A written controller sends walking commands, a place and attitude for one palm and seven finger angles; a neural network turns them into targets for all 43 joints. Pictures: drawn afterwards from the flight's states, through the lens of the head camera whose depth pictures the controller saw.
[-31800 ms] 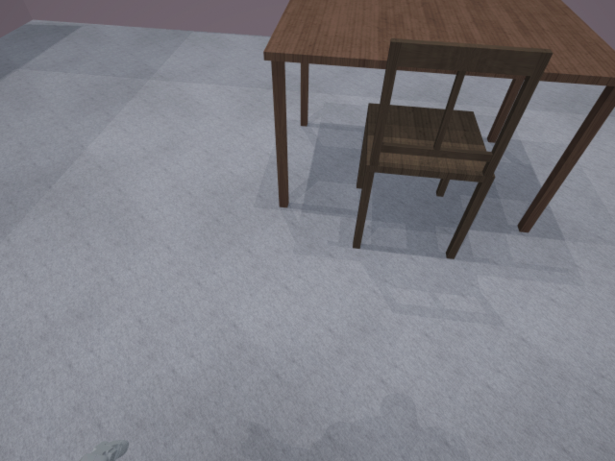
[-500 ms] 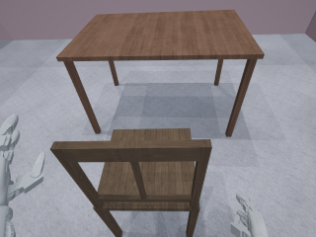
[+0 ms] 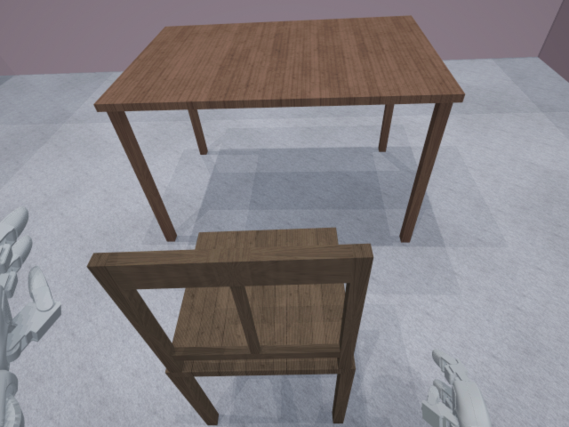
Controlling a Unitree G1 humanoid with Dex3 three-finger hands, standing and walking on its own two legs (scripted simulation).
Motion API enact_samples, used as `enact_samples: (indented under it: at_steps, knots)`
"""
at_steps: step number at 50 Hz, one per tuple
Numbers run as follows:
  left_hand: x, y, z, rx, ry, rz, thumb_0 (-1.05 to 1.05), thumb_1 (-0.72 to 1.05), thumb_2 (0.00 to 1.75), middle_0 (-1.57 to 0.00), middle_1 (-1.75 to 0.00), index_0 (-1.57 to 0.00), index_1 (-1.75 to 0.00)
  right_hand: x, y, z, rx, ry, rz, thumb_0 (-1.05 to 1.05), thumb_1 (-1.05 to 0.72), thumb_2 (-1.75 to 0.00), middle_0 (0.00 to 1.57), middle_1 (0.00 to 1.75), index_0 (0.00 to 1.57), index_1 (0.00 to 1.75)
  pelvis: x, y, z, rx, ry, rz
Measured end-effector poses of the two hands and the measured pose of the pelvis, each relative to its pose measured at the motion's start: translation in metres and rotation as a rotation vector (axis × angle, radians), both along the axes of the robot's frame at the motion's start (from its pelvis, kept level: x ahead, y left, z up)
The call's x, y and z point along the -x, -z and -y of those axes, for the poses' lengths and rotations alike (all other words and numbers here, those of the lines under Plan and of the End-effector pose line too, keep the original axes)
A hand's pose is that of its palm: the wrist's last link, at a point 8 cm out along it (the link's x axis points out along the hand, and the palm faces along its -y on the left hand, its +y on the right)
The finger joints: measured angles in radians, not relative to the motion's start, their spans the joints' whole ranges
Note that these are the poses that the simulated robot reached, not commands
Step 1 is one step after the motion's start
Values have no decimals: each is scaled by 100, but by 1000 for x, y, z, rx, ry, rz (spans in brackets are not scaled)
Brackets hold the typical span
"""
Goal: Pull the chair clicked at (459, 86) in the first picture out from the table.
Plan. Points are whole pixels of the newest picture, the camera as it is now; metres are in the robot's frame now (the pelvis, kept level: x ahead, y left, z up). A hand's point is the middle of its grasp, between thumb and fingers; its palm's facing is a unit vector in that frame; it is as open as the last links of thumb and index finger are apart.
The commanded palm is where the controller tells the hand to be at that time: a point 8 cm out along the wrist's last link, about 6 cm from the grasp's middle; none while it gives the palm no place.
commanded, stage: step back with the hand held close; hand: left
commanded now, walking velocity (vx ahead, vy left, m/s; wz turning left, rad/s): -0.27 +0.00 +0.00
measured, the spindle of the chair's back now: (246, 319) +0.33 +0.12 -0.11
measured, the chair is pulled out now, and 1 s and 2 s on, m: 0.55 0.55 0.55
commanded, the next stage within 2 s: stop stepping back and stand still in 1.52 s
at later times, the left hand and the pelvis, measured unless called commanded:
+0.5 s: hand (28, 346) +0.15 +0.27 +0.15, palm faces +0.38 -0.78 -0.50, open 7.4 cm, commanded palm +0.09 +0.31 +0.18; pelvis -0.05 +0.02 -0.01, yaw -1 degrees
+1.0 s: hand out of the picture +0.08 +0.29 +0.16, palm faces +0.44 -0.75 -0.50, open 7.4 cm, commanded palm +0.02 +0.32 +0.18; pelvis -0.11 +0.02 -0.02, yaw +1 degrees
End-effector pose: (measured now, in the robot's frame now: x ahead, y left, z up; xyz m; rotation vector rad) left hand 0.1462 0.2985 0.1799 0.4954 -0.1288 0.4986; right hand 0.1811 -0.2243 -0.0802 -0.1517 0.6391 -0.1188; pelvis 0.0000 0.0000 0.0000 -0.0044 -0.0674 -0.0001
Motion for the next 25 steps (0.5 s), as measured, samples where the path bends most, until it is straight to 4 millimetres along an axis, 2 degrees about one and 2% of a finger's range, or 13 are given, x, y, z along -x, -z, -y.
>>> enact_samples:
  at_steps: [6,13,19,25]
  knots:
    - [-4,3,-4,-15,39,-13,2,89,90,-21,-31,-21,-30,6,0,-2,10,-15,-32,1,-90,-89,20,30,20,30,9,0,-4,10,3,-30]
    - [-3,11,-3,-52,127,-100,2,89,90,-21,-31,-21,-30,28,3,-1,33,43,-104,1,-90,-89,20,30,20,30,20,0,-15,2,21,-68]
    - [11,8,-10,-86,146,-90,2,89,90,-22,-31,-21,-30,50,3,-3,49,72,-135,1,-90,-89,20,30,20,30,34,2,-18,0,22,-75]
    - [36,4,-12,-79,126,-24,2,89,90,-22,-31,-21,-30,67,0,-7,56,62,-110,1,-90,-89,20,30,20,30,52,6,-16,9,15,-73]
